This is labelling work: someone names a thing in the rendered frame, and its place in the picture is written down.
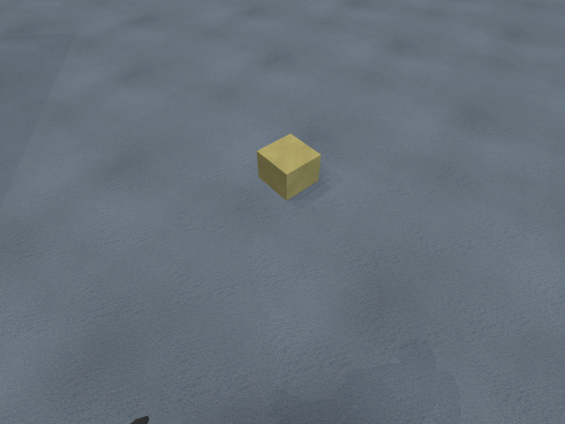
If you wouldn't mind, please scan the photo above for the carton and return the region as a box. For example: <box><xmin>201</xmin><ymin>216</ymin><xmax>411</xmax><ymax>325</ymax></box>
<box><xmin>257</xmin><ymin>133</ymin><xmax>321</xmax><ymax>201</ymax></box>

